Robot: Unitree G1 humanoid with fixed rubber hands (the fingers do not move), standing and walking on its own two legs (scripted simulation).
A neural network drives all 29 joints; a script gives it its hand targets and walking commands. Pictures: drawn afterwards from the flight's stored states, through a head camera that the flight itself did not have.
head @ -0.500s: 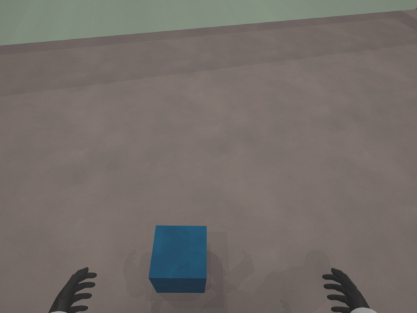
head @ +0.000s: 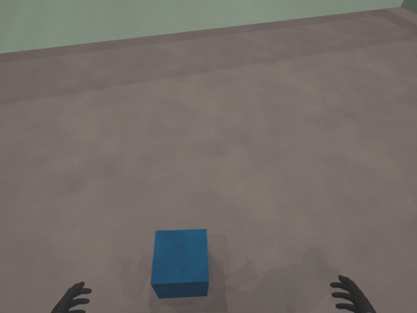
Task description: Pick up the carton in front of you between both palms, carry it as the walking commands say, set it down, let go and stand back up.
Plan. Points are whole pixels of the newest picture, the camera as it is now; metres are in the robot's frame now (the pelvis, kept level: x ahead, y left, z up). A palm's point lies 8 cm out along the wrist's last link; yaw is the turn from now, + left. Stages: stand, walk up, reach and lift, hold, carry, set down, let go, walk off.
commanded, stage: stand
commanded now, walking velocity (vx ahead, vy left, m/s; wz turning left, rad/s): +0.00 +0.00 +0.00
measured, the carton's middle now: (182, 264) +0.39 +0.10 -0.64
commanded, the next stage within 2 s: none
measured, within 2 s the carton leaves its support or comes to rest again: neither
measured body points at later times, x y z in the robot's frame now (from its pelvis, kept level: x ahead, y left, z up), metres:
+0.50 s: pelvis -0.02 +0.00 +0.01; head -0.02 +0.01 +0.45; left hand +0.08 +0.31 -0.11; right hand +0.10 -0.31 -0.10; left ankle +0.00 +0.11 -0.73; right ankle -0.09 -0.13 -0.73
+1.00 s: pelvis -0.03 +0.00 +0.01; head -0.03 +0.02 +0.46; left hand +0.06 +0.32 -0.11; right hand +0.08 -0.31 -0.10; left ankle +0.00 +0.11 -0.73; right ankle -0.09 -0.13 -0.73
